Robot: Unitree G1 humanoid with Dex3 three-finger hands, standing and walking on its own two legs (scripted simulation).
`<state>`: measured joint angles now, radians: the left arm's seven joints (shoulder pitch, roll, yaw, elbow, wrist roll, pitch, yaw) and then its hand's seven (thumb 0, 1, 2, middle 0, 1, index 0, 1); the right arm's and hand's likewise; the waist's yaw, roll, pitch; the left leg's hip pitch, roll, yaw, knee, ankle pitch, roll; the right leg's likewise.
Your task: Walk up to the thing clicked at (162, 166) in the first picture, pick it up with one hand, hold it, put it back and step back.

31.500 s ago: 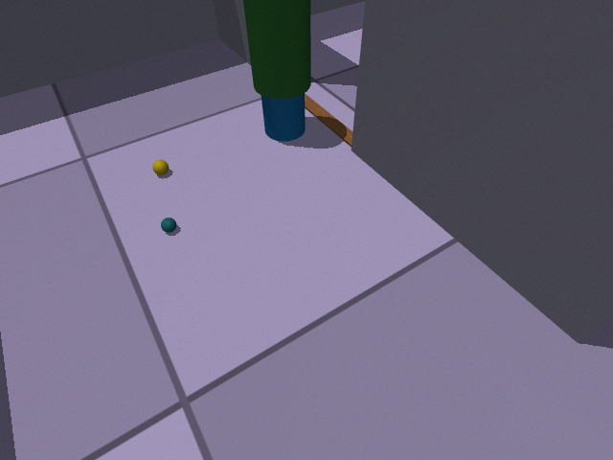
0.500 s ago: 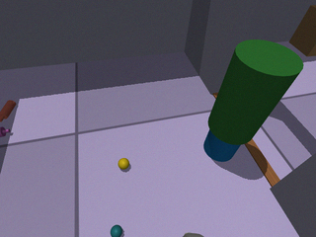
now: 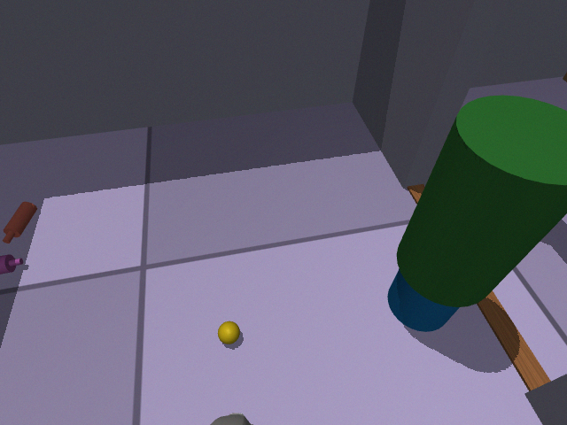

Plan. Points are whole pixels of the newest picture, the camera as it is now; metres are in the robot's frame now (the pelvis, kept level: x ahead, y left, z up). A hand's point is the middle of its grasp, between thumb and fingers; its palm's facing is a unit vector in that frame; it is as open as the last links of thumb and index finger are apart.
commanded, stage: walk up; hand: left
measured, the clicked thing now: (228, 332) +0.52 +0.23 -0.73
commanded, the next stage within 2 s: stand in 1.54 s
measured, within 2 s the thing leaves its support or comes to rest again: neither
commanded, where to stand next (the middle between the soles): +0.14 -0.01 m, yaw -1 degrees
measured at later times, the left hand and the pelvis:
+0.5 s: hand (135, 421) +0.16 +0.25 -0.15, palm faces -0.05 -0.92 -0.38, open 7.4 cm; pelvis +0.08 -0.01 -0.01, yaw -1 degrees
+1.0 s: hand (157, 389) +0.20 +0.23 -0.14, palm faces -0.05 -0.94 -0.33, open 7.4 cm; pelvis +0.09 -0.02 +0.02, yaw -2 degrees
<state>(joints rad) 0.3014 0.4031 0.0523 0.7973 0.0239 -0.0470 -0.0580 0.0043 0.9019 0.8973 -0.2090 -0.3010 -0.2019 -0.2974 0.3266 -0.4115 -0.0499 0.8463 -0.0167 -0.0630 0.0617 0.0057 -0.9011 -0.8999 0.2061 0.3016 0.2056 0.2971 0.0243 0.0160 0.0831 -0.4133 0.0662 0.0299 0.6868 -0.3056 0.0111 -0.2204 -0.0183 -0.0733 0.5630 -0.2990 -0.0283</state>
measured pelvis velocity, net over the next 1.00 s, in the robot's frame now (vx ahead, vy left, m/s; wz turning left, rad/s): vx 0.09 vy -0.02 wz -0.03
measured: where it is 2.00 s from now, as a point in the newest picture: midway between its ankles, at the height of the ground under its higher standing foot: outside the picture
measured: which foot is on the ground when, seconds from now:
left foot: up 0.00-0.02, down 0.04-1.00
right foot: down 0.00-0.06, up 0.08-0.32, down 0.34-1.00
